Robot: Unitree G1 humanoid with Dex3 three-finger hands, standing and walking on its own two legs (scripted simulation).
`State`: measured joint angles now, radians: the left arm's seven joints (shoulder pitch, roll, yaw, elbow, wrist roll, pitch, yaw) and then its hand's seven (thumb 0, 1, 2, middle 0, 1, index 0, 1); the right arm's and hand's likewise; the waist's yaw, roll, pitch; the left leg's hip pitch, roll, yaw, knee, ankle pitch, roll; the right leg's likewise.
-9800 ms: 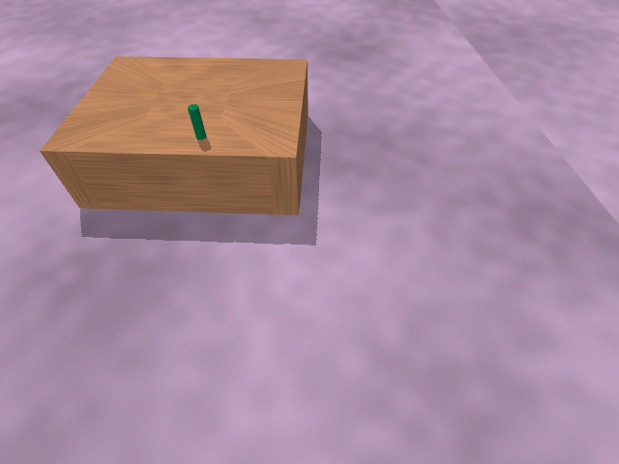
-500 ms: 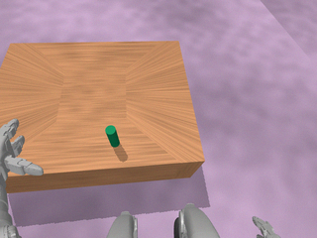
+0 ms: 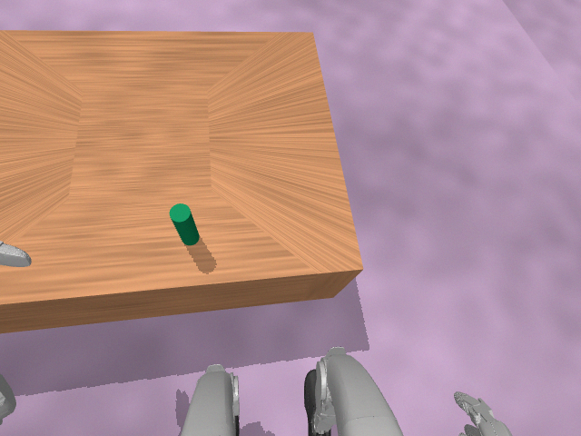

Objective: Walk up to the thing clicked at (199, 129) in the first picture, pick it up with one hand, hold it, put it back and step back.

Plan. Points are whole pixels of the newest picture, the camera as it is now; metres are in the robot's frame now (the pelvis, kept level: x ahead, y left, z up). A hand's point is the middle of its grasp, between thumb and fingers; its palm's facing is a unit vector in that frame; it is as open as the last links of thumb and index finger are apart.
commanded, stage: go down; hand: left
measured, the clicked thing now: (185, 226) +0.50 +0.18 -0.28
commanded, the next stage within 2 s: approach in 0.38 s
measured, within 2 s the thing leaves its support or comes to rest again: neither
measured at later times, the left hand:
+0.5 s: hand out of the picture +0.43 +0.36 +0.01, palm faces +0.15 -0.99 -0.08, open 17.4 cm
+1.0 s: hand (101, 232) +0.45 +0.31 -0.18, palm faces +0.08 -1.00 +0.04, open 17.5 cm
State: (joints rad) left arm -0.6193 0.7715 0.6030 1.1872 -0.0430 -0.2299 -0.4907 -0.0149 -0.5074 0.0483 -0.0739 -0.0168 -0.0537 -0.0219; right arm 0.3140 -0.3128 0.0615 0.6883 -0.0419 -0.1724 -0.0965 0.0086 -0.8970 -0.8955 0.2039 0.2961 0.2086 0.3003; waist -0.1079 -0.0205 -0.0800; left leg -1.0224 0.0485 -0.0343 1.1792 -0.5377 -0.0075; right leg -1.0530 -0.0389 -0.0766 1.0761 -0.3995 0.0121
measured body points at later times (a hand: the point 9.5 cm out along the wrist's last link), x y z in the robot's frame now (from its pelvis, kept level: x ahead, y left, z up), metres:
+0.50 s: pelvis +0.00 +0.01 -0.01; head +0.16 +0.05 +0.41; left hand +0.41 +0.41 +0.01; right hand +0.06 -0.26 -0.11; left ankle +0.01 +0.12 -0.65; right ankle +0.06 -0.14 -0.65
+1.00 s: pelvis -0.04 +0.01 -0.18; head +0.18 +0.06 +0.21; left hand +0.44 +0.36 -0.18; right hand +0.05 -0.27 -0.27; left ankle +0.01 +0.12 -0.65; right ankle +0.06 -0.14 -0.65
